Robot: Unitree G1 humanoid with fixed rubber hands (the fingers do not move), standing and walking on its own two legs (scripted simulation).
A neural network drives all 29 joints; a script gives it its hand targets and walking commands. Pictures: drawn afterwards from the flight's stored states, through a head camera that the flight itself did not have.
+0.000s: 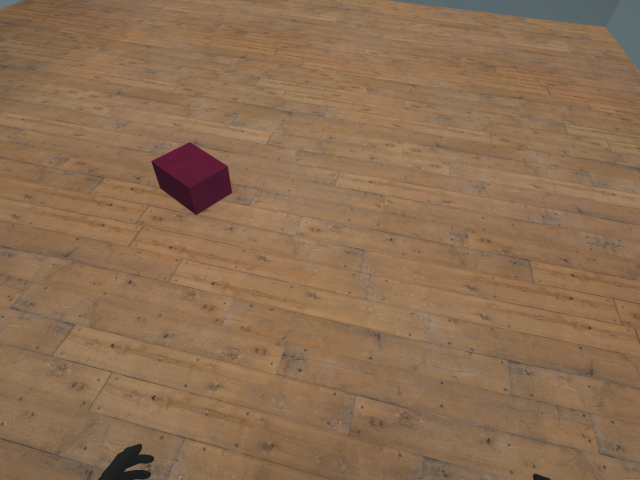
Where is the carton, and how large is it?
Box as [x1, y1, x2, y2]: [151, 142, 231, 214]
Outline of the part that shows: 189,142 151,161 160,187 196,214 230,193 231,189 227,166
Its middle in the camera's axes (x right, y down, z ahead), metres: -0.58 -0.31 +1.81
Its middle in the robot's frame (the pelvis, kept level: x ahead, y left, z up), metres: +1.46 +0.61 -0.68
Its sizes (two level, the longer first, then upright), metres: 0.274 0.211 0.157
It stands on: the floor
